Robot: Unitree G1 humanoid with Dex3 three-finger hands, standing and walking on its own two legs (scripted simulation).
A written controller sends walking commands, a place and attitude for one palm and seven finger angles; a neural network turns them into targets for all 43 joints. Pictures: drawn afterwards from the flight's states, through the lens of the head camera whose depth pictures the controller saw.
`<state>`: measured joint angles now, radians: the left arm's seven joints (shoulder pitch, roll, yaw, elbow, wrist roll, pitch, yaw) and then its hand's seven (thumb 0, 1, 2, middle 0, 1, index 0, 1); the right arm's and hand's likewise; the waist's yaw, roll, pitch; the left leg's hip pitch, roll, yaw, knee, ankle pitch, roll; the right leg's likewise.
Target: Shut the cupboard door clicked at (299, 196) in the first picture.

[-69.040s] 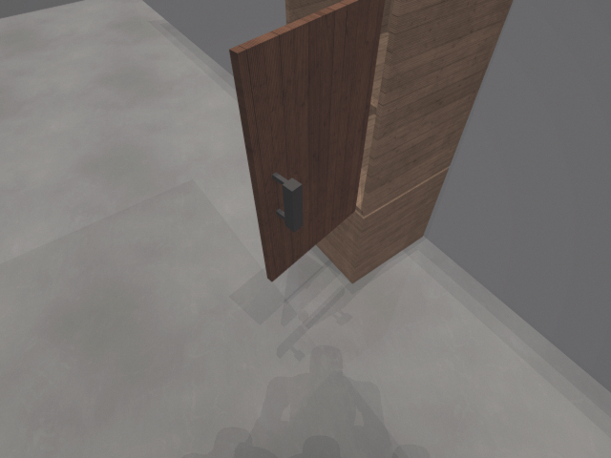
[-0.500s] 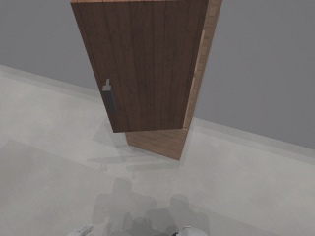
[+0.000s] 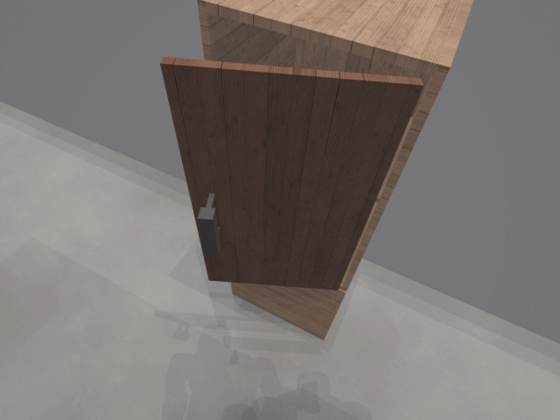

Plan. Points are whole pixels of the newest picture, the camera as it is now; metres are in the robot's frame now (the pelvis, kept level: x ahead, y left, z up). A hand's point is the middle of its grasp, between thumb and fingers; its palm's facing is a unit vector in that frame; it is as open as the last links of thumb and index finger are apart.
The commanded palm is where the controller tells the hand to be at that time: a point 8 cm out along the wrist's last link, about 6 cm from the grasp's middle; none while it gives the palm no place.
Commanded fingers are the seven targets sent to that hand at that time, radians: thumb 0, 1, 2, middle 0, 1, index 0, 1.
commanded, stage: come to a stop and stand still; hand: left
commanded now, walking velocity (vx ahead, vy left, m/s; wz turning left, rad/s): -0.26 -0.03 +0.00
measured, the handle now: (212, 224) +0.45 +0.17 -0.06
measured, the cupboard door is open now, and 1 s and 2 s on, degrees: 23 23 23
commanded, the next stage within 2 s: look again from close up in 1.84 s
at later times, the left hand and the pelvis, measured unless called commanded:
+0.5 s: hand out of the picture +0.01 +0.15 -0.16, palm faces -0.01 -0.97 -0.26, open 7.4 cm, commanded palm none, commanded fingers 0.00 0.90 0.90 -0.20 -0.30 -0.20 -0.30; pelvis -0.06 -0.04 -0.01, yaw +0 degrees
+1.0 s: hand out of the picture -0.10 +0.16 -0.17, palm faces +0.00 -0.98 -0.19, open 7.4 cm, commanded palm none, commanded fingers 0.00 0.90 0.90 -0.20 -0.30 -0.20 -0.30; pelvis -0.08 -0.02 +0.00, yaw -1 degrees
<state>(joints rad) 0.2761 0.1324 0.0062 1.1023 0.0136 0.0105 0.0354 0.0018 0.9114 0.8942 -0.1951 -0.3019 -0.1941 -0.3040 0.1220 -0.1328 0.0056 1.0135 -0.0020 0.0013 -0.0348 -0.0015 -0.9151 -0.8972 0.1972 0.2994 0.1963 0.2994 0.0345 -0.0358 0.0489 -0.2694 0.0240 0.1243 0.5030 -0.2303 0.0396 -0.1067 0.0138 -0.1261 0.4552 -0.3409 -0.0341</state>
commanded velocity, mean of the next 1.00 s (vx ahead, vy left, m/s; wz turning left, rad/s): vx -0.01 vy -0.01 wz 0.00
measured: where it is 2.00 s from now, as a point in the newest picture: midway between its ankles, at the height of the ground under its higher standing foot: outside the picture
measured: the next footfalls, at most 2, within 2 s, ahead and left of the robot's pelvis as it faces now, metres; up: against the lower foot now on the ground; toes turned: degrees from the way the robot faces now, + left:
left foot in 0.54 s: -0.04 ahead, +0.07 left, +0.00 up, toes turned +1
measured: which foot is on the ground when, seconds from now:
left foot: down 0.00-0.22, up 0.24-0.52, down 0.54-1.00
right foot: down 0.00-1.00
